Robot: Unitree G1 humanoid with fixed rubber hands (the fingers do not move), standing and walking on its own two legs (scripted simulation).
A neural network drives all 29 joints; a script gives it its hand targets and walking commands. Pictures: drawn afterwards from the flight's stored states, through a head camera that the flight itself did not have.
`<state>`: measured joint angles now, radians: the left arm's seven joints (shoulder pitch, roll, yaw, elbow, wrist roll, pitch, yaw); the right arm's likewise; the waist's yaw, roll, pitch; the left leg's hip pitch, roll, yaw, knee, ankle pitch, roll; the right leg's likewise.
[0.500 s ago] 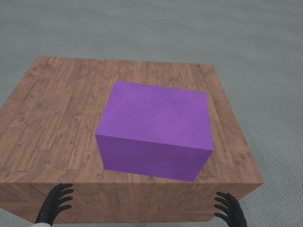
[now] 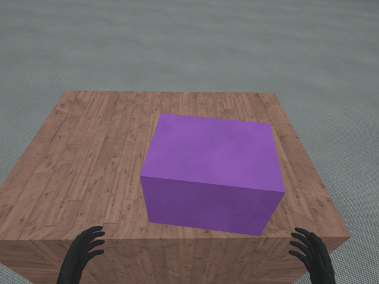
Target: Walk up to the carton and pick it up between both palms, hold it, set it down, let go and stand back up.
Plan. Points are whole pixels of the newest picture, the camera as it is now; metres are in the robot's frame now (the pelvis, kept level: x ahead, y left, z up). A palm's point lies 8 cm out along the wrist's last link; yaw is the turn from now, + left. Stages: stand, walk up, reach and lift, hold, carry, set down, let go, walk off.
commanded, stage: reach and lift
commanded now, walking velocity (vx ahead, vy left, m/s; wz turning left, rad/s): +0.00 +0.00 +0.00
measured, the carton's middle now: (209, 173) +0.41 -0.07 -0.02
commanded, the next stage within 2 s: none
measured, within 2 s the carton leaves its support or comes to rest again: neither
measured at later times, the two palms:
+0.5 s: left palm (89, 218) +0.26 +0.20 +0.03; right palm (326, 229) +0.22 -0.29 +0.02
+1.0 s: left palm (90, 177) +0.33 +0.20 +0.08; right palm (331, 196) +0.27 -0.30 +0.07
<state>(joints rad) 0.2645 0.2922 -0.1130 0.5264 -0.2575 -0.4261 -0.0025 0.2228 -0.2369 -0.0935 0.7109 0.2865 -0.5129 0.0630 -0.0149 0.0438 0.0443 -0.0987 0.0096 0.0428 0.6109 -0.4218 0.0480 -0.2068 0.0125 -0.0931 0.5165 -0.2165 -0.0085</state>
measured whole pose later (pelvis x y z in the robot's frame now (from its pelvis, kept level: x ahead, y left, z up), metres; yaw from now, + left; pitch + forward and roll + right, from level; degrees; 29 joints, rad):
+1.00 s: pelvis +0.00 -0.03 +0.01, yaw -1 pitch -1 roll -1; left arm -0.22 0.40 0.01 0.43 -0.34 0.09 -0.05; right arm -0.10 -0.34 -0.10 0.32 0.34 0.10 -0.03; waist -0.05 0.01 0.01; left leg -0.10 0.00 0.04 0.40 -0.30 0.02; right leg -0.22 0.03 -0.06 0.36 -0.13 -0.04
